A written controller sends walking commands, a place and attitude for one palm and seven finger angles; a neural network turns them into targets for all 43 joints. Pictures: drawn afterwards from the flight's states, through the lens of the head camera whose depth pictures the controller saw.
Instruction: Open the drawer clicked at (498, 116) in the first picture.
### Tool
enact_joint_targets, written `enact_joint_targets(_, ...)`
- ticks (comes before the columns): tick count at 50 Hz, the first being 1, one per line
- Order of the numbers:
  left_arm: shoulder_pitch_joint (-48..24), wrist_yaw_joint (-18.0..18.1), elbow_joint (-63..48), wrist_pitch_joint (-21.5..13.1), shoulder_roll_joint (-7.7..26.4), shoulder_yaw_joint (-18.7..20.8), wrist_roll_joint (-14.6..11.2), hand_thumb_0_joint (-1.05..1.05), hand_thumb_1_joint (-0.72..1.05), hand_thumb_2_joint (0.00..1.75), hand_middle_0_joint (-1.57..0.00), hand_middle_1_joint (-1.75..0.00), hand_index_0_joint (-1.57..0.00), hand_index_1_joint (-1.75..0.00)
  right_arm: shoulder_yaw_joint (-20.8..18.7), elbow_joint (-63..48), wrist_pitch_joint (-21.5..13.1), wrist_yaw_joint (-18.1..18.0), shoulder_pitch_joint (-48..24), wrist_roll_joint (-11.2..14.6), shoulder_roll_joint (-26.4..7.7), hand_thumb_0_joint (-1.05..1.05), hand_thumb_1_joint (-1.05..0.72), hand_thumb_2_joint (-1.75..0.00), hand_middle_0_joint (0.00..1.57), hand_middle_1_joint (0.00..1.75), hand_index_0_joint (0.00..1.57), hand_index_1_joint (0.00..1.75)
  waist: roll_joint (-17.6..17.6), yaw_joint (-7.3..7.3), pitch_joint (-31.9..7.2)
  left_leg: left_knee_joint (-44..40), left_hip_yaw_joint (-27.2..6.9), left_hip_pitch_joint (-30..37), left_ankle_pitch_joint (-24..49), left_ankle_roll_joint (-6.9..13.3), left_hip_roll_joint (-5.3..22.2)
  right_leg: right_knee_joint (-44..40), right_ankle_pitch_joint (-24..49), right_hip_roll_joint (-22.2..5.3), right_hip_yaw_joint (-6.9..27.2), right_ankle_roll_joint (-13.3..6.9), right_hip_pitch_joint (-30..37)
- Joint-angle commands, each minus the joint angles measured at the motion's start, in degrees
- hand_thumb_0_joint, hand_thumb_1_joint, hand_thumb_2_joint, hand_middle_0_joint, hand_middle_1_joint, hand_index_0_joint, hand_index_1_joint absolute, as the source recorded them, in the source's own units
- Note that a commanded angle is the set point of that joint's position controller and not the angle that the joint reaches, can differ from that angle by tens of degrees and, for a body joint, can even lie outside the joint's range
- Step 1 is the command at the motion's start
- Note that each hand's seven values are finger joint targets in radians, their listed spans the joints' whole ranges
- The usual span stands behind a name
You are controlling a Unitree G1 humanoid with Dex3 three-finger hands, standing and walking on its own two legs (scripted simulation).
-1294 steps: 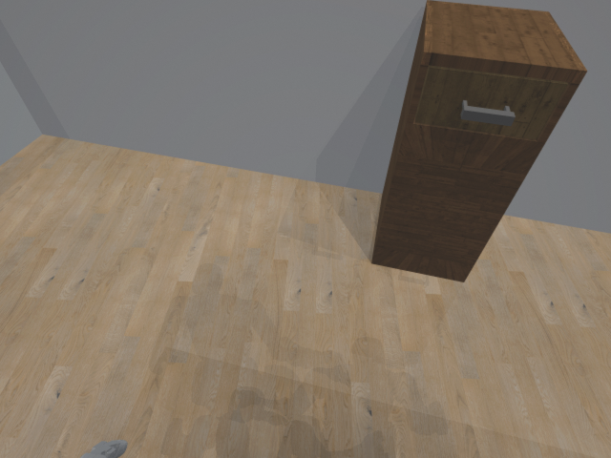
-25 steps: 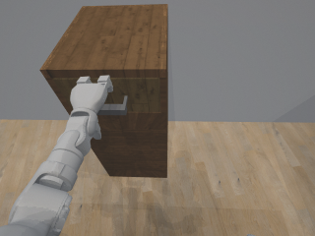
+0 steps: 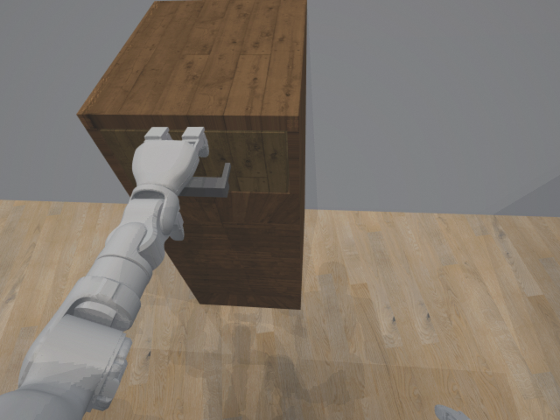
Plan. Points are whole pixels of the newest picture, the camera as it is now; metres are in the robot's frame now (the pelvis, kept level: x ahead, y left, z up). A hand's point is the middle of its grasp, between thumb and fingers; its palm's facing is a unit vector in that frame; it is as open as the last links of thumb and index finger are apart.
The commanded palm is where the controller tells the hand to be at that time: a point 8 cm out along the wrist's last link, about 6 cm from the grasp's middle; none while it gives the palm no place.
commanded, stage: re-aim the fingers above the handle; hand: left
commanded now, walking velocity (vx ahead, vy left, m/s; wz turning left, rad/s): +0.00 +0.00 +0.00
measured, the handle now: (197, 177) +0.53 +0.18 +0.00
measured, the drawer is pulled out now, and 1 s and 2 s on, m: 0.00 0.00 0.00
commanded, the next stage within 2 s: lower the fingers behind the handle in 1.78 s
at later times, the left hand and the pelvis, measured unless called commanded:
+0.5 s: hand (160, 192) +0.43 +0.20 +0.07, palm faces +0.01 +0.02 -1.00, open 13.8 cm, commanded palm +0.41 +0.18 +0.12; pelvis +0.00 +0.00 +0.00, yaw +0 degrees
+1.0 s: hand (153, 206) +0.42 +0.22 +0.05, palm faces -0.16 +0.00 -0.99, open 13.8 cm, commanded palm +0.41 +0.19 +0.12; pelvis +0.00 +0.01 +0.00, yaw +0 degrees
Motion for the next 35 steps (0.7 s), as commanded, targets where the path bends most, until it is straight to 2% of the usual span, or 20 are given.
enact_joint_targets(1, -23.2, -1.5, -6.6, 2.8, 11.4, 4.6, -1.1, 0.0, -0.5, 0.3, -0.3, -1.2, -0.3, -1.2, -2.0, -6.5, -0.7, -1.4, 1.0, 0.2, -8.4, 0.0, -0.9, -0.9, 0.2, 0.3, 0.2, 0.3, -8.4, -1.37, -20.5, -3.7, 2.0, 5.3, 17.1, 1.6, -1.3, -4.4, 17.7, 0.8, 0.1, -0.5, 17.0)
enact_joint_targets(4, -21.7, -4.1, -12.2, -0.2, 10.4, 3.7, -1.8, 0.0, -0.5, 0.3, -0.3, -1.2, -0.3, -1.2, -2.2, -7.9, -0.8, -2.0, 1.0, 0.1, -7.9, 0.0, -0.9, -0.9, 0.2, 0.3, 0.2, 0.3, -7.5, -0.88, -23.4, -3.4, 2.1, 7.2, 19.4, 2.1, -1.4, -4.1, 21.4, 0.7, 0.7, -0.3, 19.1)
enact_joint_targets(5, -20.9, -4.4, -13.8, -1.6, 11.7, 4.9, -1.9, 0.0, -0.5, 0.3, -0.3, -1.2, -0.3, -1.2, -2.4, -8.0, -0.9, -2.2, 1.3, 0.0, -7.9, 0.0, -0.9, -0.9, 0.2, 0.3, 0.2, 0.3, -6.9, -0.6, -23.5, -3.3, 2.1, 7.4, 19.9, 2.1, -1.5, -4.0, 22.1, 0.7, 0.8, -0.3, 19.6)
enact_joint_targets(6, -20.5, -4.6, -14.9, -2.9, 12.0, 5.1, -1.9, 0.0, -0.5, 0.3, -0.3, -1.2, -0.3, -1.2, -2.4, -8.4, -0.9, -2.2, 1.1, 0.0, -7.9, 0.0, -0.9, -0.9, 0.2, 0.3, 0.2, 0.3, -5.9, -0.5, -22.8, -3.3, 1.7, 7.1, 20.3, 2.0, -1.6, -4.0, 21.6, 0.7, 0.8, -0.6, 19.4)
enact_joint_targets(7, -19.4, -4.4, -14.8, -3.9, 11.0, 4.8, -2.1, 0.0, -0.5, 0.3, -0.3, -1.2, -0.3, -1.2, -2.3, -8.4, -1.1, -2.1, 1.5, 0.0, -7.5, 0.0, -0.9, -0.9, 0.2, 0.3, 0.2, 0.3, -6.5, -0.52, -20.8, -3.4, 1.6, 6.5, 19.4, 2.1, -1.5, -4.0, 20.6, 0.8, 0.6, -0.5, 18.4)
enact_joint_targets(9, -19.3, -2.8, -14.7, -5.7, 15.0, 8.5, -1.1, 0.0, -0.5, 0.3, -0.3, -1.2, -0.3, -1.2, -2.4, -7.6, -1.3, -2.3, 1.7, -0.1, -7.4, 0.0, -0.9, -0.9, 0.2, 0.3, 0.2, 0.3, -6.5, 0.04, -19.4, -3.5, 1.9, 5.6, 18.1, 2.0, -1.5, -4.2, 19.4, 0.8, 1.0, -0.4, 17.7)
enact_joint_targets(11, -20.7, -0.5, -15.7, -6.5, 19.7, 12.5, -0.1, 0.0, -0.5, 0.3, -0.3, -1.2, -0.3, -1.2, -2.3, -7.3, -1.5, -2.3, 1.7, -0.3, -7.4, 0.0, -0.9, -0.9, 0.2, 0.3, 0.2, 0.3, -5.0, 1.04, -20.4, -3.7, 1.9, 4.4, 17.8, 1.7, -1.7, -3.8, 18.3, 0.8, 1.5, -0.7, 18.9)
enact_joint_targets(13, -21.2, 1.9, -13.9, -5.8, 17.6, 11.2, 0.7, 0.0, -0.5, 0.3, -0.3, -1.2, -0.3, -1.2, -2.3, -6.7, -2.0, -1.9, 1.6, -0.1, -6.8, 0.0, -0.9, -0.9, 0.2, 0.3, 0.2, 0.3, -3.5, 0.58, -18.6, -3.8, 2.3, 4.1, 16.9, 1.4, -1.6, -3.7, 16.9, 0.9, 1.1, -0.8, 16.7)
enact_joint_targets(16, -22.3, 4.3, -13.2, -3.9, 20.7, 13.4, 1.6, 0.0, -0.5, 0.3, -0.3, -1.2, -0.3, -1.2, -2.5, -6.1, -2.5, -1.7, 1.3, -0.1, -7.3, 0.0, -0.9, -0.9, 0.2, 0.3, 0.2, 0.3, -1.7, 1.03, -21.4, -3.9, 2.6, 4.7, 17.6, 1.2, -1.6, -3.7, 16.9, 1.1, 1.4, -1.0, 17.8)
enact_joint_targets(19, -21.0, 3.3, -10.8, -0.9, 14.2, 7.7, 0.7, 0.0, -0.5, 0.3, -0.3, -1.2, -0.3, -1.2, -2.8, -5.9, -2.8, -1.3, 1.4, 0.3, -7.4, 0.0, -0.9, -0.9, 0.2, 0.3, 0.2, 0.3, -2.4, -0.39, -21.8, -4.0, 3.1, 6.7, 17.8, 1.3, -1.3, -4.3, 17.7, 1.3, 0.8, -0.8, 16.9)
enact_joint_targets(20, -21.8, 2.3, -10.9, -0.2, 13.4, 6.4, 0.1, 0.0, -0.5, 0.3, -0.3, -1.2, -0.3, -1.2, -2.8, -5.9, -2.8, -1.3, 1.6, 0.5, -7.9, 0.0, -0.9, -0.9, 0.2, 0.3, 0.2, 0.3, -2.7, -1.0, -21.7, -4.1, 2.8, 7.3, 17.9, 1.3, -1.1, -4.6, 17.8, 1.3, 0.8, -0.7, 16.6)
enact_joint_targets(21, -21.5, 1.0, -10.5, 0.4, 10.6, 4.2, -0.5, 0.0, -0.5, 0.3, -0.3, -1.2, -0.3, -1.2, -3.1, -6.1, -2.7, -1.2, 1.7, 0.7, -8.1, 0.0, -0.9, -0.9, 0.2, 0.3, 0.2, 0.3, -4.6, -2.07, -21.8, -4.0, 2.5, 8.0, 18.7, 1.5, -1.1, -4.8, 18.1, 1.4, 0.5, -0.7, 16.4)
enact_joint_targets(22, -21.2, -0.3, -11.1, 0.7, 9.0, 2.4, -1.2, 0.0, -0.5, 0.3, -0.3, -1.2, -0.3, -1.2, -3.1, -6.3, -2.7, -1.3, 1.7, 0.8, -8.2, 0.0, -0.9, -0.9, 0.2, 0.3, 0.2, 0.3, -4.2, -2.15, -21.5, -4.0, 2.5, 9.0, 18.6, 1.6, -1.0, -5.1, 18.1, 1.3, 0.5, -0.6, 15.6)
enact_joint_targets(25, -23.0, -4.2, -14.1, -0.1, 3.4, -3.4, -2.9, 0.0, -0.5, 0.3, -0.3, -1.2, -0.3, -1.2, -3.0, -6.9, -2.6, -1.8, 0.9, 0.8, -8.3, 0.0, -0.9, -0.9, 0.2, 0.3, 0.2, 0.3, -5.2, -3.86, -18.7, -4.2, 1.6, 10.8, 16.7, 2.0, -1.1, -6.3, 15.5, 1.3, 0.0, -0.4, 12.8)
enact_joint_targets(26, -23.7, -5.1, -14.2, -1.0, 3.9, -2.8, -3.4, 0.0, -0.5, 0.3, -0.3, -1.2, -0.3, -1.2, -2.9, -7.0, -2.7, -2.0, 1.0, 0.8, -8.3, 0.0, -0.9, -0.9, 0.2, 0.3, 0.2, 0.3, -6.0, -4.23, -17.1, -4.2, 1.4, 10.5, 15.9, 2.0, -1.1, -6.6, 14.3, 1.2, 0.0, -0.5, 12.3)
enact_joint_targets(27, -24.6, -5.4, -14.1, -2.1, 5.7, -1.5, -3.1, 0.0, -0.5, 0.3, -0.3, -1.2, -0.3, -1.2, -2.8, -6.6, -2.7, -2.2, 1.2, 0.7, -8.4, 0.0, -0.9, -0.9, 0.2, 0.3, 0.2, 0.3, -5.8, -3.87, -15.9, -4.3, 1.0, 9.9, 14.9, 2.0, -1.2, -6.4, 13.2, 1.1, -0.1, -0.5, 11.4)
enact_joint_targets(29, -26.7, -5.0, -15.2, -4.4, 9.2, 1.5, -2.3, 0.0, -0.5, 0.3, -0.3, -1.2, -0.3, -1.2, -2.4, -6.6, -2.7, -2.6, 1.4, 0.2, -8.0, 0.0, -0.9, -0.9, 0.2, 0.3, 0.2, 0.3, -5.1, -2.99, -17.1, -4.1, 0.9, 9.7, 14.4, 2.0, -1.5, -6.0, 12.8, 0.8, 0.3, -0.5, 11.9)
enact_joint_targets(31, -27.5, -2.8, -16.0, -6.6, 16.3, 8.0, -1.2, 0.0, -0.5, 0.3, -0.3, -1.2, -0.3, -1.2, -2.2, -6.5, -2.6, -2.9, 1.5, -0.2, -8.0, 0.0, -0.9, -0.9, 0.2, 0.3, 0.2, 0.3, -4.0, -0.92, -18.9, -4.1, 0.8, 8.2, 15.5, 1.7, -1.7, -5.0, 13.4, 0.7, 0.6, -0.9, 14.4)
enact_joint_targets(32, -26.8, -1.3, -14.4, -6.9, 18.0, 9.9, -0.3, 0.0, -0.5, 0.3, -0.3, -1.2, -0.3, -1.2, -1.9, -6.7, -2.6, -2.8, 1.4, -0.2, -7.4, 0.0, -0.9, -0.9, 0.2, 0.3, 0.2, 0.3, -4.2, -0.32, -18.8, -3.9, 0.7, 6.6, 15.3, 1.6, -1.9, -4.2, 13.3, 0.8, 0.6, -0.9, 14.6)
enact_joint_targets(35, -25.6, 3.8, -13.3, -6.4, 20.4, 13.8, 1.4, 0.0, -0.5, 0.3, -0.3, -1.2, -0.3, -1.2, -1.6, -6.5, -3.0, -2.3, 0.6, -0.5, -6.3, 0.0, -0.9, -0.9, 0.2, 0.3, 0.2, 0.3, -1.6, 1.81, -20.3, -3.8, 1.6, 4.9, 17.7, 0.8, -1.7, -2.8, 15.3, 1.0, 0.4, -1.3, 15.8)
